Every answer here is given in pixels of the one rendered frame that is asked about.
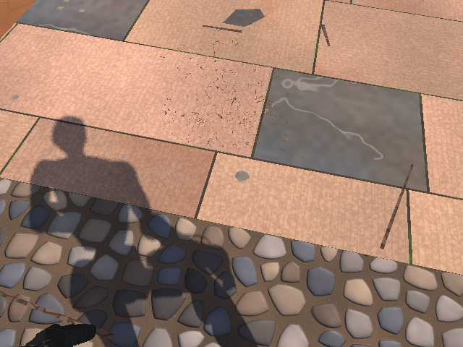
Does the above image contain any left robot hand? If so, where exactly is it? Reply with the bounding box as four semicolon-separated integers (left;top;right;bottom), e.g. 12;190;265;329
21;324;96;347

